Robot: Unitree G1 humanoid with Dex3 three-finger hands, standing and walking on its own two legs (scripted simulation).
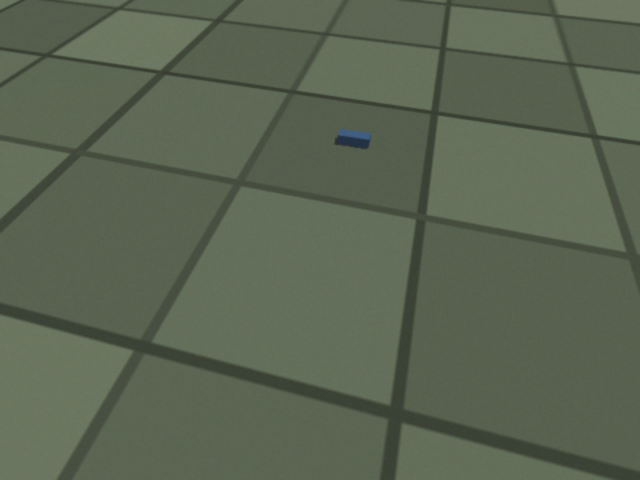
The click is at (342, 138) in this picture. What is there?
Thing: lying carton
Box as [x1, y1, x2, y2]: [337, 129, 370, 147]
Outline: 339,130 337,143 362,147 368,146 370,133 345,129
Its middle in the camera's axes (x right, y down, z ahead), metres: +0.18 -0.53 +2.06
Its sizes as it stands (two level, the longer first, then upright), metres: 0.163 0.060 0.053
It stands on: the floor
